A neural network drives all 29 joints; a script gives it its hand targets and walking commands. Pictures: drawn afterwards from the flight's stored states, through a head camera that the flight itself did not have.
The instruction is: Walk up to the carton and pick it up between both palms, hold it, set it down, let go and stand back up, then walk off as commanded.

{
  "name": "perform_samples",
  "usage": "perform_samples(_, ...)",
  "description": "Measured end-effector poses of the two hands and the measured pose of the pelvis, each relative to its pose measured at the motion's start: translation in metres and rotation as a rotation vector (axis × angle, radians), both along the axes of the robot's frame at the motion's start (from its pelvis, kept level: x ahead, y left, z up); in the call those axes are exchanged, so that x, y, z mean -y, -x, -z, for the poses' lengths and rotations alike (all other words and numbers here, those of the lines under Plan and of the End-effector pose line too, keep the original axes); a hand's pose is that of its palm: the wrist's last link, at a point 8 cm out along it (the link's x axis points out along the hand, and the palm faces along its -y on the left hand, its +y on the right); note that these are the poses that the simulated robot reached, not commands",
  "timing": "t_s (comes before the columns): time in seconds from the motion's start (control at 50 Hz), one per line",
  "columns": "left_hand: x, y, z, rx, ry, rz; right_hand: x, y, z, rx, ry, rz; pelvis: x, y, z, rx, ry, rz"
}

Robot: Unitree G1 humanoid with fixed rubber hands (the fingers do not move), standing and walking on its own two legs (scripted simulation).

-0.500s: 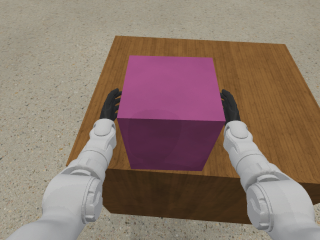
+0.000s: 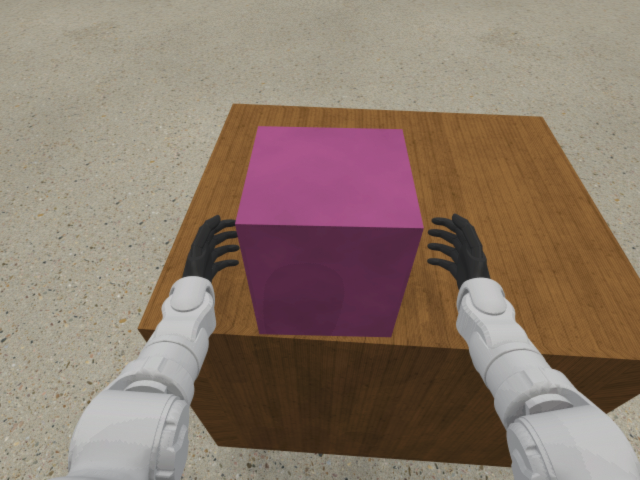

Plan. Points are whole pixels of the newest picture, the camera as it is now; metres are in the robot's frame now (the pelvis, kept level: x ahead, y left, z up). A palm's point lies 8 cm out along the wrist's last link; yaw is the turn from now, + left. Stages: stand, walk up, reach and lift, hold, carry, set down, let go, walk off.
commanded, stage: set down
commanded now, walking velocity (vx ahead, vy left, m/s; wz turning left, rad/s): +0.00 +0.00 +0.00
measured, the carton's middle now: (327, 236) +0.48 +0.03 +0.04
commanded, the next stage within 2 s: none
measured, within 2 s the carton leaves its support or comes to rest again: neither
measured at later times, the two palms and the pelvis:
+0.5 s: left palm (175, 328) +0.32 +0.22 +0.03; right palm (487, 321) +0.33 -0.17 +0.05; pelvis -0.01 +0.00 +0.00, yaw +0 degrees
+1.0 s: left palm (150, 411) +0.22 +0.22 +0.01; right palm (519, 416) +0.22 -0.18 +0.04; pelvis +0.01 +0.01 +0.00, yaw +0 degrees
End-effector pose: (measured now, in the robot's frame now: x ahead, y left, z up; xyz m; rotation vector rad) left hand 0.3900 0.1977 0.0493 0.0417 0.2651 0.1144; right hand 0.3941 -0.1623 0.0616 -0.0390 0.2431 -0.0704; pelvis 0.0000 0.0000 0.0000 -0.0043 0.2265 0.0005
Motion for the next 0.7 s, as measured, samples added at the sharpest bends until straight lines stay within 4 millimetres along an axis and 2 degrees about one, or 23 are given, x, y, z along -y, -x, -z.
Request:
perform_samples(0.16, -0.002, 0.018, -0.002, -0.013, -0.001, -0.002, 0.001, 0.019, -0.004, 0.002, -0.003, -0.001, 0.0, 0.007, -0.001, 0.068, 0.0, 0.0)
perform_samples(0.48, -0.019, 0.07, 0.021, -0.036, 0.001, -0.034, 0.009, 0.063, 0.009, 0.009, -0.031, 0.015, -0.003, 0.007, -0.003, 0.161, 0.003, -0.002)
perform_samples(0.62, -0.021, 0.078, 0.023, -0.05, 0.001, -0.037, 0.011, 0.071, 0.011, 0.005, -0.042, 0.019, -0.003, 0.006, -0.003, 0.17, 0.004, -0.002)
perform_samples(0.7, -0.024, 0.089, 0.019, -0.027, 0.003, -0.032, 0.013, 0.084, 0.009, 0.033, -0.049, 0.022, -0.004, 0.002, -0.004, 0.193, 0.005, -0.003)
